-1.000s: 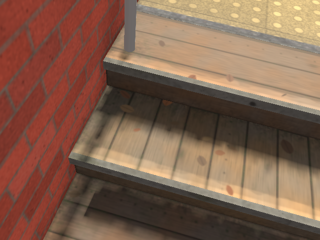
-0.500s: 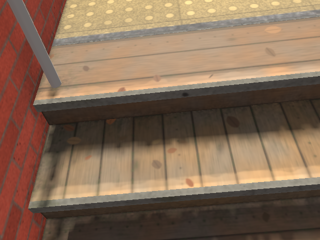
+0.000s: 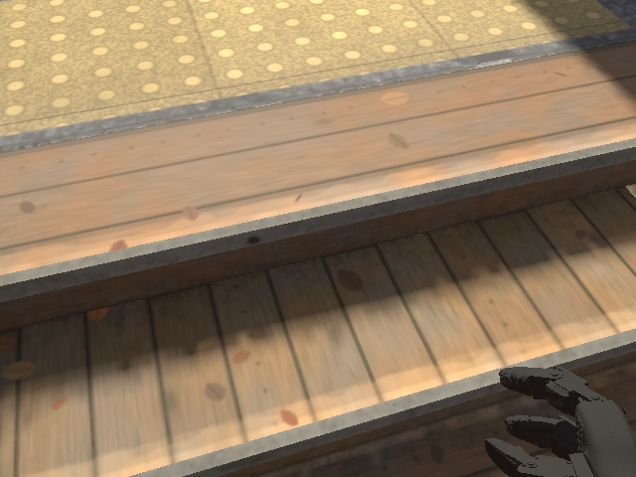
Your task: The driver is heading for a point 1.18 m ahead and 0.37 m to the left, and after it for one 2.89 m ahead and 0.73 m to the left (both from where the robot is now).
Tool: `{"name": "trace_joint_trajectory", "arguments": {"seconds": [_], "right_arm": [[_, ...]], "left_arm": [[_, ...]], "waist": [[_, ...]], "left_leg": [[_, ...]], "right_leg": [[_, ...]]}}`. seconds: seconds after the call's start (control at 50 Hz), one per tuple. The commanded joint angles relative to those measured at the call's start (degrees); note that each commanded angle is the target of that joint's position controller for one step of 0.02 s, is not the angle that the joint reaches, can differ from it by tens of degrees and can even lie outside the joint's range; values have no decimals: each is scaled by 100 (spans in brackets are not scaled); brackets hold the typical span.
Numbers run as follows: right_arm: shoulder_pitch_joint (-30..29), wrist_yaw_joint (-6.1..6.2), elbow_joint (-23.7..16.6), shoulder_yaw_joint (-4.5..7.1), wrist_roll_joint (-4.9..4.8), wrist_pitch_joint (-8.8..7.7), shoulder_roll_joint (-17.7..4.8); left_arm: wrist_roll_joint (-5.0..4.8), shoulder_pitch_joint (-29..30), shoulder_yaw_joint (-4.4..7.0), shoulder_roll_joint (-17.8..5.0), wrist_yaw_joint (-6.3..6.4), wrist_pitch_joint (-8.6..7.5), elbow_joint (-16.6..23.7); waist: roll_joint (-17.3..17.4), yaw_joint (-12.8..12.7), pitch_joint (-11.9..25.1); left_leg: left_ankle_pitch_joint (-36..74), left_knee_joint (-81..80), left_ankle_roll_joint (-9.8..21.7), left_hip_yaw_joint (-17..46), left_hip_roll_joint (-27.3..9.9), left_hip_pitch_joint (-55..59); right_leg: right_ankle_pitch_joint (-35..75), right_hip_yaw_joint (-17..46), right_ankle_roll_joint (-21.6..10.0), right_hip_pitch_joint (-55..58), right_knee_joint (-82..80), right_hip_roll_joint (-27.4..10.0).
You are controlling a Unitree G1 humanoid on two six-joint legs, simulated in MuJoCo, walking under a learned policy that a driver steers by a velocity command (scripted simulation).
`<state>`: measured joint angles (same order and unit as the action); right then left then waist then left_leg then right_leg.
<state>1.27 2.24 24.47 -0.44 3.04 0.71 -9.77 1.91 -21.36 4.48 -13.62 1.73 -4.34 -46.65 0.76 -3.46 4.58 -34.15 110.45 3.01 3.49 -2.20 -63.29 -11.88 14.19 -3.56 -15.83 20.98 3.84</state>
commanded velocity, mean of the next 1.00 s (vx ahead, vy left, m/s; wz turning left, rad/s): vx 0.95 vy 0.00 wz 0.46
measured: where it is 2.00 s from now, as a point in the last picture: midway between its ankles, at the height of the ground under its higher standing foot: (190, 40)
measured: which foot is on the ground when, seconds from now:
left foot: up 0.00-0.08, down 0.10-0.62, up 0.64-0.88, down 0.90-1.00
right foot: down 0.00-0.12, up 0.14-0.48, down 0.50-0.54, up 0.56-0.64, down 0.66-0.90, up 0.92-1.00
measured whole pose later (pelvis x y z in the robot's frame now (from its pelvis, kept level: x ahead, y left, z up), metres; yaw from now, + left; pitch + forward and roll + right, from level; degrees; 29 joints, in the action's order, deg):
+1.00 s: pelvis +0.54 +0.30 +0.21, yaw +27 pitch +6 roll +1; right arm 2.3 2.9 34.1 -0.7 3.3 -3.5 -7.2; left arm -0.4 -25.4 5.3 -14.0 -2.9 -7.3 -51.3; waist -5.2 -2.3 -1.0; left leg -30.3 66.2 1.2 -1.2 1.2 -41.4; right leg -7.5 11.5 -3.3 -24.2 95.3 7.8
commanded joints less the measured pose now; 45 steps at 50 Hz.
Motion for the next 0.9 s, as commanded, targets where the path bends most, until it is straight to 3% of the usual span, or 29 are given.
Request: {"name": "trace_joint_trajectory", "arguments": {"seconds": [0.02, 0.08, 0.1, 0.12, 0.14, 0.16, 0.18, 0.22, 0.26, 0.32, 0.36, 0.4, 0.44, 0.52, 0.56, 0.6, 0.62, 0.64, 0.66, 0.68, 0.7, 0.72, 0.74, 0.78, 0.82, 0.84, 0.86, 0.88, 0.9], "right_arm": [[-776, -54, -864, -43, 12, -75, -187], [1253, -198, 63, 141, -291, 196, -551], [2490, -212, 780, 337, -235, 194, -864], [2744, -191, 950, 428, -203, 117, -1130], [2010, 26, 679, 469, -375, 131, -1633], [741, 47, 271, 338, -562, 61, -1437], [230, 142, 407, 372, -348, -15, -1388], [314, 172, 917, 426, -95, -161, -1095], [975, 20, 1402, 401, -20, -339, -727], [1655, -26, 1604, 432, -178, -490, -702], [1789, 94, 1375, 536, -263, -419, -883], [1953, 116, 1294, 601, -363, -527, -889], [1941, 78, 1360, 625, -346, -557, -709], [2479, 156, 1634, 785, -364, -608, -998], [2516, 54, 1685, 742, -376, -535, -850], [1676, 42, 1495, 835, -181, -558, -1256], [1175, -18, 1340, 821, -201, -658, -1285], [680, -100, 1144, 772, -315, -741, -1074], [385, -54, 981, 547, -313, -814, -408], [655, 53, 712, 319, -379, -875, 117], [888, 189, 736, 479, -515, -763, -573], [705, 355, 513, 555, -519, -617, -777], [-222, 387, 136, 406, -343, -473, -338], [-1531, 318, -506, 90, -85, -444, 179], [-2084, 149, -916, -127, -51, -530, 378], [-1200, -54, -722, -162, -142, -554, 180], [411, -167, 31, 92, -144, -580, -215], [2391, 53, 419, 325, -293, -451, -391], [3460, 232, 708, 619, -57, -150, -946]], "left_arm": [[-116, 491, 400, -1363, 88, -112, 194], [-316, 1187, 368, -1371, -88, 59, 380], [-180, 1070, 288, -1136, -166, 141, 408], [-22, 1004, 176, -767, -266, 299, 667], [160, 1450, 30, -194, -522, 358, 1208], [650, 1867, -41, 94, -529, 331, 1470], [727, 1828, -133, 222, -497, 240, 1721], [615, 1194, -299, 342, -406, 224, 1732], [375, 1600, -293, 227, -312, 206, 1772], [267, 2086, -406, 292, -228, 232, 2017], [-10, 2648, -366, -158, -164, 212, 2078], [-149, 2738, -302, -267, -196, 158, 1880], [-110, 2657, -313, -11, -272, 205, 1663], [164, 3257, -321, 135, -428, 28, 1920], [-8, 3247, -292, 195, -347, -89, 2049], [-144, 2178, -129, 33, -178, -178, 1924], [-174, 910, 13, -149, -53, -163, 1528], [-56, -55, 109, -319, 81, -137, 1041], [98, -130, 70, -224, 131, -38, 791], [357, 92, 7, -387, 111, -13, 960], [581, 216, 146, -581, 122, 43, 922], [569, 33, 254, -845, 143, -156, 912], [556, -206, 161, -595, 30, -363, 524], [441, -178, -73, -232, -155, -574, -55], [9, 153, -169, 75, -220, -528, -404], [-192, 808, -182, -102, -71, -426, -272], [-501, 433, -104, -386, -18, -480, -139], [-680, 614, 217, -1689, -233, -736, -2], [-803, 1007, 430, -2176, -401, -932, 106]], "waist": [[-815, 478, -25], [-1008, 1075, 750], [-23, 1290, 974], [1240, 1319, 755], [3812, 1228, 576], [3073, 752, -94], [1924, 272, -630], [634, -271, -285], [571, -29, -340], [326, 166, -639], [-31, 501, -844], [300, 623, -655], [336, 676, -448], [-2, 870, -409], [90, 756, -473], [575, -101, 219], [565, -790, 923], [-53, -1113, 1128], [-749, -957, 372], [-1157, -345, 211], [-1127, -430, 1103], [-1154, -487, 1257], [-1238, -580, 509], [-497, -104, -1149], [197, 479, -1956], [277, 1076, -1704], [345, 1164, -114], [-619, 2253, 1116], [-1061, 2980, 2052]], "left_leg": [[105, -1325, 252, 473, -540, 114], [-664, -3721, 422, -786, -35, 3533], [-302, -4141, 447, -1425, 1007, 4404], [-1312, -5783, 646, 286, 1075, 4650], [-4285, -9241, 959, 4918, 63, 4724], [-4723, -10316, 558, 6686, -312, 3814], [-4523, -10020, 353, 6608, -305, 3127], [-2572, -8484, 469, 4357, 208, 2794], [-1124, -7812, 708, 3080, 485, 2958], [-704, -8364, 1088, 3023, 432, 3613], [-645, -9350, 1343, 3368, 147, 3968], [614, -9783, 1341, 3435, -171, 4834], [1513, -9629, 1327, 2756, -102, 5260], [3301, -9387, 1465, 2860, -244, 6704], [5959, -8784, 1280, 2466, 38, 6720], [9534, -7126, 876, 2050, 228, 5369], [9509, -5939, 746, 1990, 188, 5020], [6891, -4718, 535, 1640, 528, 3819], [1704, -3887, 449, 1045, 844, 1751], [510, -2575, 460, 476, 789, 208], [250, -915, 238, 65, 692, -374], [-202, 432, 96, 788, 521, -819], [-1336, 1926, 88, 1108, 603, -2084], [-2125, 1995, 508, 1058, 638, -2977], [-1719, -848, 653, 48, 428, -1235], [-575, -3099, 586, -1032, 399, 1956], [1434, -3627, 330, -1515, 1092, 5502], [2237, -4183, 167, -1308, 1256, 7843], [1658, -5165, 495, 14, 853, 8128]], "right_leg": [[-2244, 916, -596, 79, -1946, -2013], [87, -1110, -511, -405, -2249, -1728], [1926, -1796, -695, -301, -411, -1449], [2023, -1777, -509, -1195, 2094, -1057], [-975, -1428, -72, -3106, 4787, 20], [-418, -263, 70, -3803, 7044, -10], [157, -78, 172, -4168, 7975, -169], [84, -688, 300, -3605, 8218, -349], [-466, -868, 288, -3823, 8649, -284], [-1268, -822, 283, -4226, 7384, -329], [-1485, -1142, 536, -3851, 5602, -359], [-149, -1175, 550, -3553, 4678, -388], [317, -1395, 517, -3182, 4140, -335], [-416, -1473, 370, -3846, 3865, -21], [-1306, -1850, 336, -3051, 3036, 249], [-1897, -1615, 101, -112, 1604, 269], [-600, -1472, -8, 1537, 264, 7], [736, -1435, -15, 3303, -509, -350], [1964, -1029, -96, 4493, -648, -1163], [6941, -238, -275, 5198, 954, -2260], [7615, 192, -1264, 5754, 1274, -2816], [4685, 1084, -1806, 5164, 693, -3158], [2452, 955, -1835, 4655, -72, -3083], [2258, -117, -1206, 3069, -925, -2655], [2201, -1678, -314, 521, -2000, -1697], [3984, -2217, -447, -1658, -2582, -1133], [7044, -1640, -820, -2323, -1518, -857], [9008, -1437, -785, -2387, -480, -1203], [9164, -1003, -497, -1763, 1661, -1401]]}}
